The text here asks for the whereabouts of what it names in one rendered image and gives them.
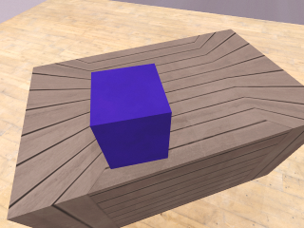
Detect carton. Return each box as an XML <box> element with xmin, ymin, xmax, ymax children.
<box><xmin>89</xmin><ymin>64</ymin><xmax>172</xmax><ymax>169</ymax></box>

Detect pedestal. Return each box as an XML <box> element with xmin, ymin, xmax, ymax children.
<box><xmin>7</xmin><ymin>29</ymin><xmax>304</xmax><ymax>228</ymax></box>

